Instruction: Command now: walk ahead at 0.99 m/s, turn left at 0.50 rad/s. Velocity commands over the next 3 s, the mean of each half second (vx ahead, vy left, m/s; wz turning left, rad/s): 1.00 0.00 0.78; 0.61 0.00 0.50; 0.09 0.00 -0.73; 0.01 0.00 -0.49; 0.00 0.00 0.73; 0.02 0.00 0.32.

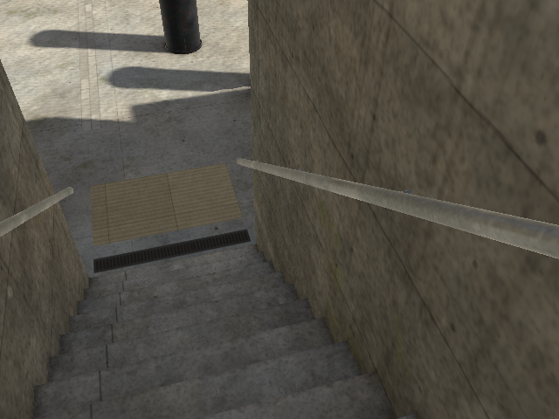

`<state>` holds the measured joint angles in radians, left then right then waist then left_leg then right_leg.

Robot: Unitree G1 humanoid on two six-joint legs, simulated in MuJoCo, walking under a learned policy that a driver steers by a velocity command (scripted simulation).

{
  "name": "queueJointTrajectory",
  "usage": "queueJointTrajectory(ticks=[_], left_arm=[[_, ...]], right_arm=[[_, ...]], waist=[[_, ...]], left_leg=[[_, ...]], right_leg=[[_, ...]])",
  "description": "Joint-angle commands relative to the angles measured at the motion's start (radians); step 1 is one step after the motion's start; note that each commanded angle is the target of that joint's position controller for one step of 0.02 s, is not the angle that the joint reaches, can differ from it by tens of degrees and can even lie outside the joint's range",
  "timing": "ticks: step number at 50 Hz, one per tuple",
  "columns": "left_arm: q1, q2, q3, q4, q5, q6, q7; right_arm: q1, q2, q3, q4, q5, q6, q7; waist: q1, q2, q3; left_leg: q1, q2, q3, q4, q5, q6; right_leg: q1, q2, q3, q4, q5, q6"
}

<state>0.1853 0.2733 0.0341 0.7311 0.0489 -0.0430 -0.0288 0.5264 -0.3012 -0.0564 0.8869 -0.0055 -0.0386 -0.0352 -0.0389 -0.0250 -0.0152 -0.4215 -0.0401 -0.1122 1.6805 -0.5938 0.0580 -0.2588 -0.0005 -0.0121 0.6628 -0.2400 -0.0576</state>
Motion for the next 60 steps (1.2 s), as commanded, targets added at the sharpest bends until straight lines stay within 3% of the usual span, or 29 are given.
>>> queueJointTrajectory(ticks=[1,4,7,10,12,13,14,17,19,22,25,27,29,30,31,35,36,38,39,41,44,46,47,48,49,50,54,57,60], left_arm=[[0.254,0.105,0.051,0.077,-0.018,-0.064,0.021],[0.145,0.154,0.061,0.107,-0.027,-0.082,0.028],[0.051,0.039,0.025,0.13,-0.041,-0.133,0.049],[-0.091,0.131,0.045,0.162,-0.061,-0.122,0.046],[-0.073,0.13,0.068,0.153,-0.046,-0.056,0.057],[-0.113,0.023,0.041,0.153,0.003,-0.01,0.081],[-0.031,-0.032,0.015,-0.008,0.014,-0.016,0.09],[0.109,0.018,0.031,0.102,0.049,-0.022,0.083],[0.003,-0.008,0.001,0.018,0.03,-0.021,0.079],[-0.057,0.099,0.032,0.076,0.005,-0.029,0.069],[-0.108,-0.04,-0.019,-0.005,-0.026,-0.037,0.03],[0.175,0.004,0.008,0.071,-0.018,-0.04,0.042],[0.617,0.103,0.063,0.213,-0.029,-0.031,0.07],[0.564,0.098,0.065,0.195,-0.057,-0.026,0.067],[0.389,0.073,0.038,0.134,-0.032,-0.039,0.032],[0.391,0.011,0.005,0.181,-0.032,-0.073,0.022],[0.382,0.067,0.016,0.187,-0.025,-0.088,0.026],[0.213,-0.037,-0.031,0.177,-0.041,-0.081,0.054],[0.225,0.049,-0.016,0.198,-0.051,-0.085,0.046],[0.254,-0.019,-0.035,0.227,-0.102,-0.106,0.061],[0.421,0.007,-0.03,0.301,-0.051,-0.064,0.074],[0.42,0.048,-0.01,0.324,-0.04,-0.035,0.079],[0.47,0.039,-0.012,0.347,-0.058,-0.021,0.092],[0.489,0.007,-0.003,0.343,-0.054,0.001,0.095],[0.666,-0.059,-0.016,0.314,-0.083,0.017,0.098],[0.617,0.012,-0.012,0.304,-0.057,0.024,0.098],[0.319,-0.004,0.003,0.182,0.045,0.078,0.085],[0.2,-0.077,-0.001,0.099,0.01,0.132,0.077],[0.175,-0.049,0.011,0.053,-0.015,0.142,0.058]], right_arm=[[0.013,-0.111,-0.045,-0.025,-0.056,-0.009,0.003],[-0.088,-0.039,-0.025,-0.062,-0.106,0.038,0.003],[-0.251,0.018,-0.006,-0.124,0.012,0.015,0.097],[0.228,-0.023,-0.031,0.055,-0.016,0.07,0.065],[0.353,-0.142,-0.076,0.061,-0.033,0.071,0.046],[0.255,-0.127,-0.062,0.066,0.016,0.062,0.06],[0.153,-0.122,-0.014,0.055,0.054,0.03,0.054],[0.04,-0.084,0.003,0.039,0.006,-0.019,0.043],[-0.05,-0.115,-0.004,0.01,-0.018,-0.028,0.012],[-0.039,-0.047,0.008,0.038,-0.013,-0.046,0.005],[-0.118,-0.027,0.013,0.016,0.018,-0.029,0.006],[-0.241,-0.061,0.007,-0.011,-0.002,-0.016,0.013],[-0.377,-0.04,0.001,-0.036,-0.009,-0.01,0.048],[-0.388,0.053,0.006,-0.067,-0.014,-0.016,0.04],[-0.243,0.128,0.03,-0.142,0.022,-0.008,0.017],[-0.342,0.064,0.011,-0.158,-0.094,0.041,0.003],[-0.404,0.059,0.009,-0.194,-0.071,0.041,0.0],[-0.364,0.077,0.022,-0.144,-0.036,0.032,0.021],[-0.284,0.085,0.008,-0.049,-0.057,0.053,0.026],[-0.339,0.051,0.018,-0.02,-0.038,0.007,0.053],[-0.549,0.078,0.053,-0.056,-0.004,-0.015,0.078],[-0.312,0.002,0.02,0.029,-0.02,-0.004,0.061],[-0.201,-0.016,0.013,0.08,-0.04,-0.007,0.059],[-0.117,-0.096,-0.006,0.096,-0.053,0.003,0.062],[0.007,-0.1,-0.003,0.124,-0.035,0.01,0.056],[-0.041,-0.04,0.009,0.059,0.006,0.015,0.061],[-0.289,-0.027,-0.007,-0.054,-0.015,-0.01,-0.026],[-0.304,0.013,0.016,-0.071,0.012,-0.014,-0.019],[-0.39,-0.064,0.02,-0.126,0.005,0.012,-0.015]], waist=[[0.04,-0.038,0.102],[0.008,-0.094,0.076],[-0.07,0.045,0.121],[-0.277,-0.155,-0.004],[-0.372,0.06,0.096],[-0.347,0.264,0.249],[-0.071,0.409,0.234],[0.061,-0.088,0.07],[0.093,0.131,0.046],[0.052,0.044,0.053],[-0.001,0.062,0.085],[0.121,0.186,0.016],[0.356,0.071,-0.075],[0.354,-0.08,0.08],[0.127,-0.211,0.05],[0.041,0.003,0.119],[0.032,-0.154,0.177],[-0.061,-0.013,0.263],[-0.052,-0.072,0.16],[-0.022,0.051,0.145],[0.125,0.023,0.164],[0.041,-0.039,0.09],[0.01,-0.01,0.085],[-0.007,0.121,0.049],[0.064,0.085,-0.269],[0.039,-0.008,-0.34],[0.07,-0.002,-0.2],[0.12,0.077,0.006],[0.13,0.238,-0.099]], left_leg=[[-0.518,0.068,-0.114,-0.33,0.269,0.027],[-0.338,0.119,0.018,-0.399,0.486,-0.035],[0.258,0.087,0.096,-0.91,1.44,-0.006],[0.518,0.009,0.264,-0.577,1.134,0.079],[0.502,0.073,0.058,-1.198,0.654,0.236],[0.444,0.099,0.048,-1.21,1.013,0.246],[0.508,0.077,-0.188,-0.917,1.632,0.185],[0.331,0.129,-0.41,-0.917,0.96,0.2],[-0.035,0.188,-0.658,-1.073,0.845,0.345],[0.0,0.07,-0.559,-0.828,0.634,0.28],[-0.334,-0.125,-0.338,-0.789,0.339,0.182],[-0.282,-0.111,-0.374,-0.549,0.516,0.195],[-0.308,-0.121,-0.237,0.028,0.903,0.149],[-0.489,-0.273,-0.117,0.496,0.149,0.135],[-0.76,-0.185,-0.05,0.573,-0.097,0.147],[-0.897,0.019,0.003,0.317,0.179,0.097],[-0.914,0.087,-0.01,0.151,0.238,0.061],[-0.19,0.047,0.084,-0.517,0.637,-0.015],[0.003,-0.017,0.183,-0.367,0.786,-0.014],[0.115,-0.031,0.173,-0.856,1.317,-0.009],[0.14,-0.021,0.237,-1.206,1.191,-0.031],[0.307,0.046,0.184,-1.447,1.197,-0.018],[0.475,0.12,0.16,-1.555,1.352,-0.009],[0.773,0.328,-0.013,-1.446,1.886,0.078],[1.126,0.6,-0.077,-0.956,2.287,0.174],[1.037,0.577,-0.08,-1.0,1.94,0.188],[0.399,0.567,-0.007,-1.229,0.998,0.316],[0.027,0.436,0.223,-1.202,1.018,0.156],[-0.019,0.431,0.26,-1.07,0.947,0.113]], right_leg=[[0.316,-0.314,0.199,-0.047,0.66,-0.024],[-0.053,-0.453,0.281,0.07,0.608,-0.169],[-0.564,-0.202,-0.088,0.087,-0.27,0.023],[-0.498,-0.268,-0.121,0.496,0.157,0.039],[-0.399,-0.126,-0.21,1.343,0.32,0.029],[-0.581,0.037,-0.195,1.753,-0.483,-0.01],[-0.89,0.022,-0.059,1.55,-0.507,-0.002],[-0.814,-0.064,0.11,1.086,-0.238,-0.011],[-0.581,-0.028,0.099,0.684,-0.001,0.111],[-0.518,-0.013,0.134,0.462,0.457,0.103],[0.095,0.091,-0.008,0.009,0.726,0.094],[0.231,0.102,0.047,0.15,0.64,0.045],[0.57,-0.009,0.1,-0.092,0.631,0.003],[0.519,-0.165,0.228,-0.303,0.627,-0.071],[0.641,-0.324,0.282,0.152,1.133,-0.014],[0.253,-0.335,0.327,0.012,0.726,-0.111],[0.144,-0.415,0.393,0.036,0.805,-0.093],[-0.534,-0.259,0.195,-0.067,0.583,-0.04],[-0.55,-0.246,0.172,-0.012,0.592,-0.034],[-0.487,-0.085,0.026,0.154,0.027,0.013],[-0.181,-0.058,0.108,0.259,0.219,-0.034],[-0.055,-0.049,0.15,0.552,0.531,-0.047],[-0.147,0.001,0.14,0.782,0.324,-0.033],[-0.45,0.139,0.082,1.136,-0.579,-0.01],[-0.636,0.106,0.09,1.335,-0.892,0.0],[-0.656,0.014,0.121,1.24,-0.779,-0.022],[-0.579,-0.041,0.063,1.134,-0.259,0.04],[-0.37,-0.049,0.022,0.701,0.095,0.069],[-0.23,0.011,-0.067,0.806,0.25,0.058]])
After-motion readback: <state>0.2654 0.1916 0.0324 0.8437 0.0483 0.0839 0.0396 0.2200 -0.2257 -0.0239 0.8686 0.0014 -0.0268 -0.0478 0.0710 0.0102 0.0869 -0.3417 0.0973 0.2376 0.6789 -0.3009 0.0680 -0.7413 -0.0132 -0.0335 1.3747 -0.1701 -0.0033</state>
